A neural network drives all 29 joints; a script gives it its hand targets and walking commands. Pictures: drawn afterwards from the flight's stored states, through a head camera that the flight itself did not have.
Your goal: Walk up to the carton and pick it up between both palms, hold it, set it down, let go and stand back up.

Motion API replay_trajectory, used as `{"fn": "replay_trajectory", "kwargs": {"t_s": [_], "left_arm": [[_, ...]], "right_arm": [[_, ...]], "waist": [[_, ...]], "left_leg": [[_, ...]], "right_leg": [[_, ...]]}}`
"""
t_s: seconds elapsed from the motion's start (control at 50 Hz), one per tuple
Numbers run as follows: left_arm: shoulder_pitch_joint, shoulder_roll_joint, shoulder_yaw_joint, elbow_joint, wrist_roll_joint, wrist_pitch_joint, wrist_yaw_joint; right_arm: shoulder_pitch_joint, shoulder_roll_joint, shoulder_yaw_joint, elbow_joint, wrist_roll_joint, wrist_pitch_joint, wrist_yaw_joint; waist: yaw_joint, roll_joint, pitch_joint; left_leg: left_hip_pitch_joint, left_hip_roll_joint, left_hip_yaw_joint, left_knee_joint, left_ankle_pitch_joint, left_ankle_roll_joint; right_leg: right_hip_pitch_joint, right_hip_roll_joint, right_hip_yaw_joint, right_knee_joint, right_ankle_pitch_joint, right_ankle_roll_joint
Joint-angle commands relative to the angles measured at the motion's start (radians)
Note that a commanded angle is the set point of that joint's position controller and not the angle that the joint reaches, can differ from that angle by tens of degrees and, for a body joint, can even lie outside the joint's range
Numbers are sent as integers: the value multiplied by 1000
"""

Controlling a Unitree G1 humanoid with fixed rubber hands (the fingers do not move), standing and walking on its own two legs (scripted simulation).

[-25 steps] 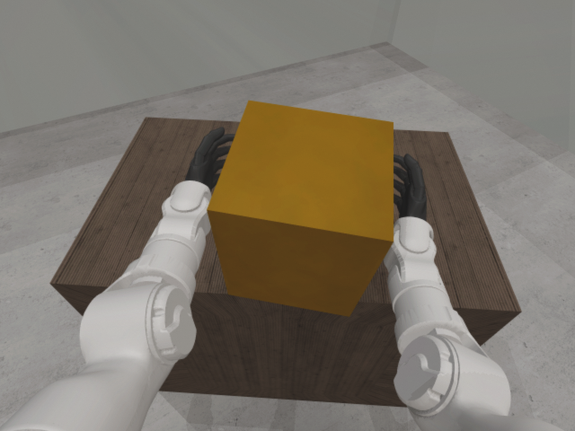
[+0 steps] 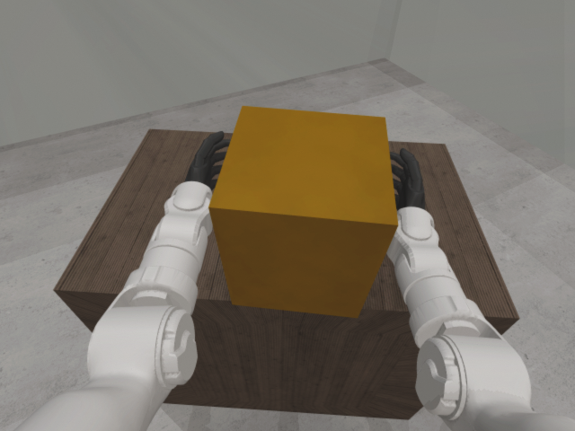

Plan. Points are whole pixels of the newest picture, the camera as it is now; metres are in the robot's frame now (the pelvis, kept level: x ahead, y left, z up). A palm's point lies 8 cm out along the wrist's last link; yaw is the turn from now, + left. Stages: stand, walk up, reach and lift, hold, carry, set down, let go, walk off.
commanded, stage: reach and lift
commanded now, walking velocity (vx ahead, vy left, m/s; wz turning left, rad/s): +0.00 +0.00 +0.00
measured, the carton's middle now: (303, 217) +0.42 -0.02 +0.08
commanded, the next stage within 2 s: none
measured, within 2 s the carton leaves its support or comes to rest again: neither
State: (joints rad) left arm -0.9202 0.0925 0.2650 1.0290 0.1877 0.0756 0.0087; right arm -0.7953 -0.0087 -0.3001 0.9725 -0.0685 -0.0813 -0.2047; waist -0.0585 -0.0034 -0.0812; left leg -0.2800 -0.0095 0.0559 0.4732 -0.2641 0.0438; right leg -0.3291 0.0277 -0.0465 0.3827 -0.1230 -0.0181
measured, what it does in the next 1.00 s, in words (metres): stands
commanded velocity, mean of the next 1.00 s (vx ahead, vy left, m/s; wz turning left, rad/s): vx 0.00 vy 0.00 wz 0.00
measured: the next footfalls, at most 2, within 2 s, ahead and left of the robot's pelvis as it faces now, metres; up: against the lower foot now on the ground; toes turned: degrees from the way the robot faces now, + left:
none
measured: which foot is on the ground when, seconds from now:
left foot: down 0.00-1.00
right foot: down 0.00-1.00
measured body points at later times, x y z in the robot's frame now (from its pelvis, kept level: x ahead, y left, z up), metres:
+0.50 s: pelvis -0.02 -0.01 +0.00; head -0.04 +0.00 +0.45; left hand +0.42 +0.12 +0.19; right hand +0.39 -0.18 +0.16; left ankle -0.01 +0.08 -0.74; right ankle +0.04 -0.11 -0.74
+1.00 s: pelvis -0.03 -0.01 +0.00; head -0.06 +0.00 +0.45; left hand +0.40 +0.13 +0.22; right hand +0.39 -0.18 +0.20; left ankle -0.01 +0.08 -0.74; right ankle +0.04 -0.11 -0.74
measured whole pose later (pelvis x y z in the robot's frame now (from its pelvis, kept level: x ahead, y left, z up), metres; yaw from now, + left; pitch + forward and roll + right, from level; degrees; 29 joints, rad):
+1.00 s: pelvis -0.03 -0.01 +0.00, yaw +0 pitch +1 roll -1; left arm -0.92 0.06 0.25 0.59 0.15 0.63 0.10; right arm -0.91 -0.15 -0.06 0.85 0.21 0.29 -0.20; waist -0.06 0.00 -0.11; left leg -0.25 -0.01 0.06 0.47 -0.23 0.04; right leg -0.30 0.03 -0.05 0.38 -0.09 -0.03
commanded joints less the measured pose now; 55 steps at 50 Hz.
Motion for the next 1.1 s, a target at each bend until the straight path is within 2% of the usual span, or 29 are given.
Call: {"fn": "replay_trajectory", "kwargs": {"t_s": [0.0,0.12,0.2,0.32,0.4,0.52,0.66,0.78,0.88,0.96,1.08], "left_arm": [[-743,-675,-266,-366,-83,-9,-60],[-751,-678,-257,-366,-87,96,-65],[-777,-675,-254,-410,-98,149,-60],[-849,-701,-295,-470,-145,204,-39],[-860,-697,-283,-474,-141,244,-32],[-878,-695,-287,-522,-149,291,-17],[-835,-700,-301,-577,-145,355,-12],[-796,-741,-360,-669,-174,402,-2],[-749,-748,-356,-681,-165,453,-2],[-729,-736,-330,-683,-146,494,-4],[-781,-726,-329,-698,-163,527,-4]], "right_arm": [[-825,667,456,-324,72,-24,188],[-933,664,478,-403,123,39,174],[-981,666,488,-437,152,78,173],[-1068,671,487,-485,182,119,181],[-1095,667,472,-475,197,150,190],[-1105,657,467,-448,231,193,202],[-1098,633,498,-455,292,239,202],[-1125,632,561,-561,363,264,192],[-1153,620,580,-621,408,300,184],[-1153,606,579,-609,435,343,182],[-1221,620,564,-641,461,383,180]], "waist": [[32,20,-704],[58,-5,-627],[74,-13,-611],[74,-1,-654],[80,-7,-630],[81,-4,-624],[83,7,-627],[81,21,-705],[86,20,-684],[90,21,-627],[86,7,-615]], "left_leg": [[154,1,-51,-77,472,-69],[132,-4,-57,-96,354,-45],[122,-4,-58,-110,297,-32],[119,1,-72,-109,239,-29],[105,3,-76,-124,174,-20],[114,2,-84,-126,165,-21],[148,0,-92,-116,233,-30],[207,-4,-106,-81,346,-45],[207,-8,-109,-82,338,-40],[188,-10,-107,-101,298,-31],[152,-11,-105,-116,239,-21]], "right_leg": [[506,-9,17,-25,412,37],[494,-8,21,-40,325,36],[496,-6,25,-39,286,34],[448,5,26,-36,211,25],[426,8,30,-38,138,20],[415,15,33,-37,110,19],[443,26,33,-34,168,17],[469,44,33,-29,265,19],[475,52,40,-38,255,19],[472,52,47,-47,213,17],[459,49,52,-53,161,16]]}}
